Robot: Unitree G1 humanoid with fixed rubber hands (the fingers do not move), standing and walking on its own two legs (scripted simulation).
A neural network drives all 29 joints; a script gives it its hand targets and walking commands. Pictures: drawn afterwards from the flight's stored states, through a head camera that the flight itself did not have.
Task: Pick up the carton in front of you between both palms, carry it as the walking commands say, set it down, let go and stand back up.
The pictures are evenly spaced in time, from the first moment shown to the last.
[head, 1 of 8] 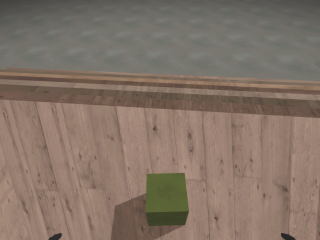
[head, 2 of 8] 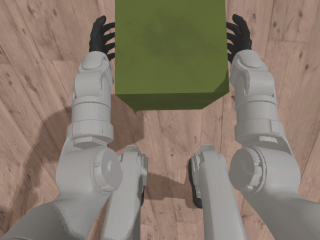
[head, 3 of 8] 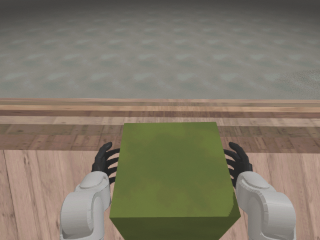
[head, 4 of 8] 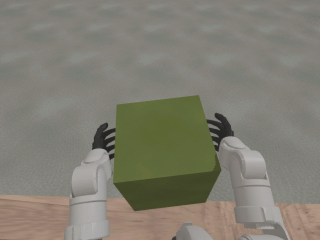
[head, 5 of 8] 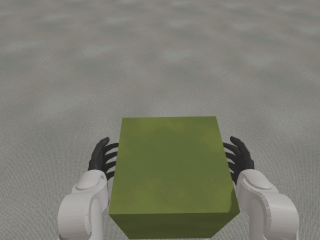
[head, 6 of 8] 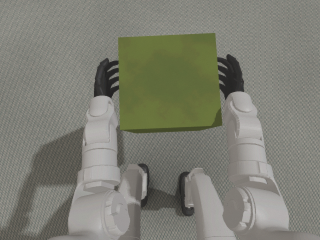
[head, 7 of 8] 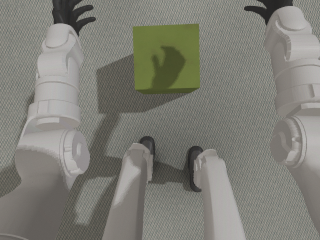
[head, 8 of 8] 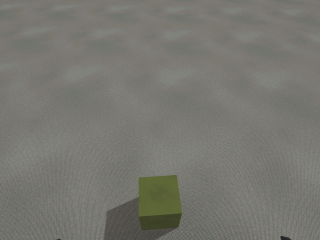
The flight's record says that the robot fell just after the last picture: no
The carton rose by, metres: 0.69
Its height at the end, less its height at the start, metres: -1.27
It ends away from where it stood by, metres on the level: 5.80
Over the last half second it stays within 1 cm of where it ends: yes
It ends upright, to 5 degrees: yes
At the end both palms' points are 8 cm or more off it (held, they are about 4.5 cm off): yes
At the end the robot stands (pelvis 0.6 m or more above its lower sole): yes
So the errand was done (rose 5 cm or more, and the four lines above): yes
